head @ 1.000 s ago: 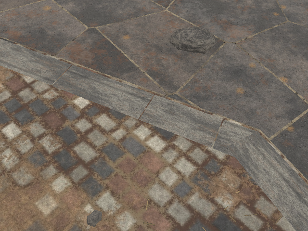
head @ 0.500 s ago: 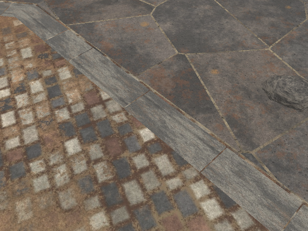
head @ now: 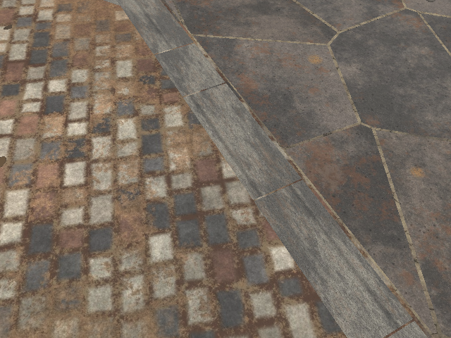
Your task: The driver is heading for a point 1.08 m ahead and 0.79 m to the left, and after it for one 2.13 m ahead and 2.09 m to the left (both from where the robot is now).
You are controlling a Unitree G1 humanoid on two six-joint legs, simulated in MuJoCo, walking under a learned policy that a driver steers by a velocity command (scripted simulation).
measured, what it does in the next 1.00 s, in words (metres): walks ahead, turning left: right foot, then left foot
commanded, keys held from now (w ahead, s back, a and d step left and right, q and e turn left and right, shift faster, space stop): w+q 0.90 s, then q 0.10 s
